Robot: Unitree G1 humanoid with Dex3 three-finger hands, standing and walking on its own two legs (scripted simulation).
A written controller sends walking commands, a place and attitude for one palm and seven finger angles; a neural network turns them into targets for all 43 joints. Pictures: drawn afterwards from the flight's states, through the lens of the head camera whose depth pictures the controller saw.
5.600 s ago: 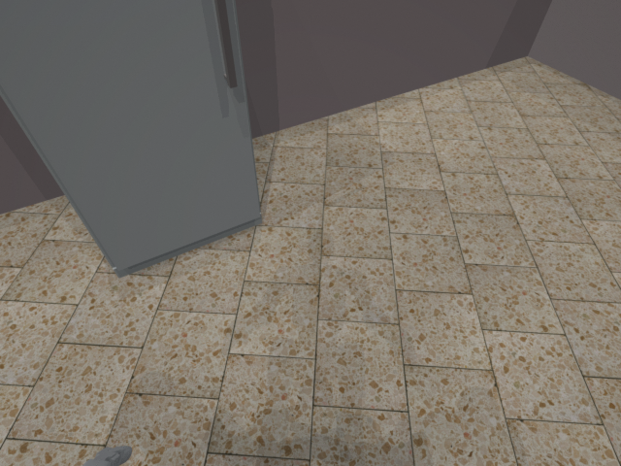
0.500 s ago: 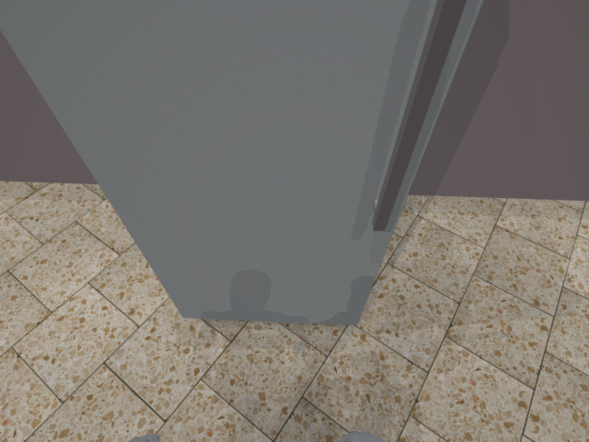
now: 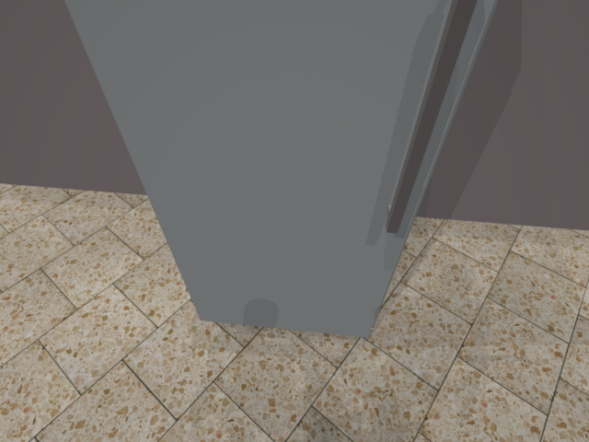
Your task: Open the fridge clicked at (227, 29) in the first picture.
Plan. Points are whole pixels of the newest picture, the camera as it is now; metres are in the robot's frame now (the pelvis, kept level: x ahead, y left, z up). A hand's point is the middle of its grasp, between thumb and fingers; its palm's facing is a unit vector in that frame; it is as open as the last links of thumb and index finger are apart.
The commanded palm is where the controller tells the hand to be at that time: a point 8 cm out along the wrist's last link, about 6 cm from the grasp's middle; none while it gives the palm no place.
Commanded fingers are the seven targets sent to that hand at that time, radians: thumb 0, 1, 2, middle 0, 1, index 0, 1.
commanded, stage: come to a stop and stand still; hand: right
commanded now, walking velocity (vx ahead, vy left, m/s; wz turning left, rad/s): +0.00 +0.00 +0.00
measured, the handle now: (420, 123) +0.54 -0.15 +0.17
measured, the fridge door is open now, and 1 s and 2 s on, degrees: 0 0 0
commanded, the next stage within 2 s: look again from close up in 1.10 s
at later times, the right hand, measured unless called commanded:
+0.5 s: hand out of the picture -0.03 -0.13 -0.18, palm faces +0.04 +0.99 -0.15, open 7.4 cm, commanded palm none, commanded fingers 0.00 -0.90 -0.90 0.20 0.30 0.20 0.30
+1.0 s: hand out of the picture -0.02 -0.22 -0.18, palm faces +0.08 +0.97 -0.23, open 7.4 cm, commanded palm none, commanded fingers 0.00 -0.90 -0.90 0.20 0.30 0.20 0.30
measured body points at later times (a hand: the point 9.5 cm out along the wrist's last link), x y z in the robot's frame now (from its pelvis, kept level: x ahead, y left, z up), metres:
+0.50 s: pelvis -0.01 +0.02 +0.00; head +0.00 +0.02 +0.45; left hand -0.07 +0.22 -0.16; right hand -0.03 -0.18 -0.17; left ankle -0.03 +0.14 -0.74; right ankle +0.06 -0.11 -0.74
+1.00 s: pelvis -0.03 -0.01 -0.01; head -0.04 -0.03 +0.44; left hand +0.05 +0.23 -0.14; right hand -0.03 -0.27 -0.16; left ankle -0.03 +0.14 -0.74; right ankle +0.06 -0.11 -0.74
